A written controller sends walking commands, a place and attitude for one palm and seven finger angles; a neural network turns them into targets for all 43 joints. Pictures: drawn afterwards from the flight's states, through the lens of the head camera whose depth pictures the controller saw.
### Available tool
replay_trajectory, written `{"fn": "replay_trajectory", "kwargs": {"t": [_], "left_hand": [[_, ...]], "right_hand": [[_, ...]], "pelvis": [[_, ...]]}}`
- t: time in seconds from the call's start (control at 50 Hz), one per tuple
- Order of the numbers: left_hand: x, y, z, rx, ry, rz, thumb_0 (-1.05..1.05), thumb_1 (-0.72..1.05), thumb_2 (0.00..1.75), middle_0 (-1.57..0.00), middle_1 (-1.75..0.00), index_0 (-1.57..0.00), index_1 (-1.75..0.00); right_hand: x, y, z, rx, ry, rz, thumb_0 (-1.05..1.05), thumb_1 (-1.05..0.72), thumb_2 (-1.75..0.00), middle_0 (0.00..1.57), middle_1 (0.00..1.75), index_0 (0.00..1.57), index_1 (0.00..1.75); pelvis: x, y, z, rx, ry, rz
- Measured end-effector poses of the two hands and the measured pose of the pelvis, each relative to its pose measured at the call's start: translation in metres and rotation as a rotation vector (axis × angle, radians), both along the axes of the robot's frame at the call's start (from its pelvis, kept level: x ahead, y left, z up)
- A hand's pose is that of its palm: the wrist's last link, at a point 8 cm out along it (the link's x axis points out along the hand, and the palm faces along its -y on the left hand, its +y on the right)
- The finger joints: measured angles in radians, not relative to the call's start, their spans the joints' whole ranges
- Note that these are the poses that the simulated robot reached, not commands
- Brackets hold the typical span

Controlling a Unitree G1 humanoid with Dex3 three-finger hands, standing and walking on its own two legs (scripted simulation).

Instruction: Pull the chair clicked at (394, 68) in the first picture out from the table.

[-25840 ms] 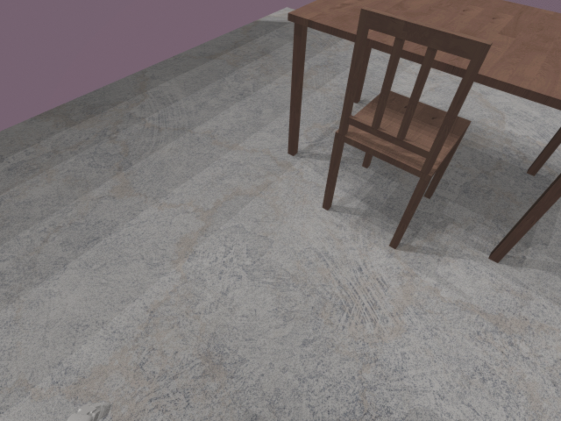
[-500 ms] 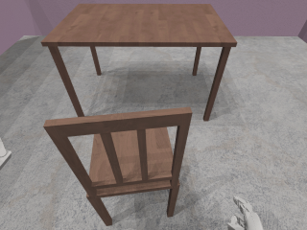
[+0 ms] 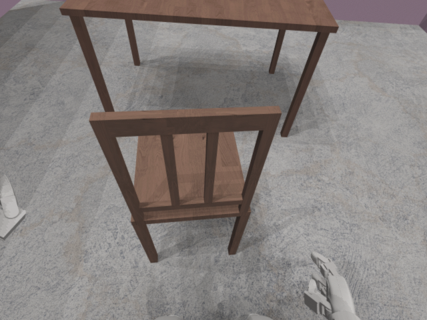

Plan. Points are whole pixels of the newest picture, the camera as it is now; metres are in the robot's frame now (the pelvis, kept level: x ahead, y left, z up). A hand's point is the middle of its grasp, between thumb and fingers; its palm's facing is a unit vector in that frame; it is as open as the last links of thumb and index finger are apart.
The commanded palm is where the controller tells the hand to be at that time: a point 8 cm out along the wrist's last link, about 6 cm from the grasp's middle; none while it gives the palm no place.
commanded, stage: stop stepping back and stand still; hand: left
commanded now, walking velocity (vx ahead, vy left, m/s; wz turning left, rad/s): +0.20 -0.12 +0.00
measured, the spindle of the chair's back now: (171, 173) +0.45 +0.13 -0.08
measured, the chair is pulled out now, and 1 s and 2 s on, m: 0.59 0.59 0.59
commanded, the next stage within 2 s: let the arm hang, fingers relaxed in 0.72 s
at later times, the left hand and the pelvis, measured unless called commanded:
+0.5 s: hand out of the picture +0.09 +0.26 +0.17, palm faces +0.44 -0.79 -0.43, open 7.4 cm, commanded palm +0.03 +0.30 +0.19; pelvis -0.10 +0.00 +0.00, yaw +2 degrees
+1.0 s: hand out of the picture +0.05 +0.23 -0.08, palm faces +0.17 -0.94 -0.30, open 7.4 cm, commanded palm none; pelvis -0.11 +0.00 +0.00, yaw +4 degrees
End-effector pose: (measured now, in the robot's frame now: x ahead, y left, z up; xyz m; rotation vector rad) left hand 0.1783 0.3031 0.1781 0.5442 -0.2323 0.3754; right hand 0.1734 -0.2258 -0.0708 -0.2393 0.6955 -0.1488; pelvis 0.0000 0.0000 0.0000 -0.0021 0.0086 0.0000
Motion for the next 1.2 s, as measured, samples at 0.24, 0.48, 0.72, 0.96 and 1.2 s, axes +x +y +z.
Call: {"fn": "replay_trajectory", "kwargs": {"t": [0.24,0.48,0.72,0.96,1.2], "left_hand": [[-0.09,-0.02,0.027,0.086,-0.015,-0.029,0.02,0.89,0.9,-0.21,-0.3,-0.22,-0.3],[-0.125,-0.004,0.004,-0.036,-0.039,0.027,0.02,0.89,0.9,-0.21,-0.3,-0.21,-0.3],[-0.147,0.005,0.013,0.002,-0.072,0.048,0.02,0.89,0.9,-0.21,-0.3,-0.22,-0.3],[-0.124,-0.007,-0.171,-0.359,0.638,0.133,0.01,0.9,0.9,-0.19,-0.3,-0.2,-0.29],[-0.297,-0.081,-0.314,-0.649,1.447,0.277,-0.04,1.03,0.9,-0.2,-0.3,-0.21,-0.3]], "right_hand": [[-0.082,-0.013,-0.001,0.04,-0.005,-0.015,0.01,-0.9,-0.9,0.21,0.3,0.21,0.3],[-0.167,-0.026,0.001,-0.028,0.03,-0.115,0.01,-0.9,-0.9,0.2,0.3,0.21,0.3],[-0.165,-0.006,-0.013,0.017,0.054,-0.047,0.01,-0.9,-0.9,0.2,0.3,0.21,0.3],[-0.147,0.004,-0.038,0.069,0.195,0.052,0.01,-0.9,-0.9,0.2,0.3,0.21,0.3],[-0.247,-0.018,-0.053,0.032,0.583,-0.043,0.0,-0.93,-0.9,0.2,0.3,0.21,0.3]], "pelvis": [[-0.064,-0.014,0.001,-0.017,-0.043,-0.011],[-0.098,0.0,0.004,-0.017,-0.052,0.021],[-0.112,0.002,0.0,-0.021,-0.048,0.02],[-0.108,0.005,0.0,-0.006,-0.023,0.064],[-0.11,-0.011,0.007,-0.012,-0.039,0.061]]}}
